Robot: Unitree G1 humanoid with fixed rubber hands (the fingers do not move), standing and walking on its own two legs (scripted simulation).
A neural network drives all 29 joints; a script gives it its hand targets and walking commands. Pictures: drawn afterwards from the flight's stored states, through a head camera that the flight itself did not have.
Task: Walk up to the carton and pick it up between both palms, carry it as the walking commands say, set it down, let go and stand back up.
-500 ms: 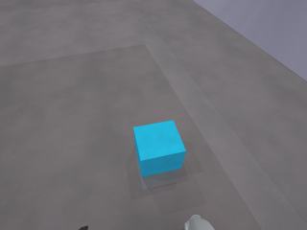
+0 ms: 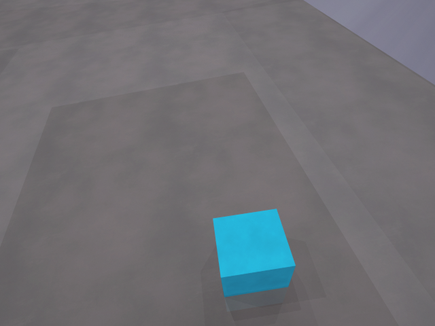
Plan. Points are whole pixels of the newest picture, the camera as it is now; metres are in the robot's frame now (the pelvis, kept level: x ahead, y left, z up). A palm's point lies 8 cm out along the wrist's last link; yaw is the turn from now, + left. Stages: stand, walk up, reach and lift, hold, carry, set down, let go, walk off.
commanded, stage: walk up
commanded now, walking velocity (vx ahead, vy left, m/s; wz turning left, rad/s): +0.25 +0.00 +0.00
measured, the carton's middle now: (250, 252) +0.57 -0.04 -0.67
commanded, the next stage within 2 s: none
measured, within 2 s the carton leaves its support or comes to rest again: neither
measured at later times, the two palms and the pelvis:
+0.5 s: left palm out of the picture +0.10 +0.26 -0.15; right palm out of the picture +0.05 -0.28 -0.12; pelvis +0.02 -0.01 -0.01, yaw -2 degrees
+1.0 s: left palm out of the picture +0.02 +0.20 -0.13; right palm out of the picture +0.04 -0.32 -0.14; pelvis -0.01 -0.06 +0.00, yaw -1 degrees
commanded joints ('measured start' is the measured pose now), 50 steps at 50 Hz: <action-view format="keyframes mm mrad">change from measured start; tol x32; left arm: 1 21 116 -1 -7 -17 8 0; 50 -184 223 50 -95 3 49 29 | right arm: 1 68 -62 -3 8 -6 -57 -27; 50 128 -51 11 -45 -2 10 0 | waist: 1 -63 -61 -5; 3 -68 311 -35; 24 -64 322 -27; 28 -2 -372 -6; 50 -106 -260 -30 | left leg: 1 323 -41 46 -262 29 4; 5 385 294 -227 -388 870 174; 28 0 -70 12 -64 -340 46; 45 -118 -52 -128 163 -312 -16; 50 306 -89 -38 -121 -190 27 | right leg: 1 -155 -69 49 3 -114 -107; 15 -371 72 206 831 -211 45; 26 54 105 23 32 -22 7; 30 -300 -237 476 -329 -452 -89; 38 48 -136 237 -53 398 -136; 46 97 -353 484 -53 313 -233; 50 -241 -148 277 -169 -345 -130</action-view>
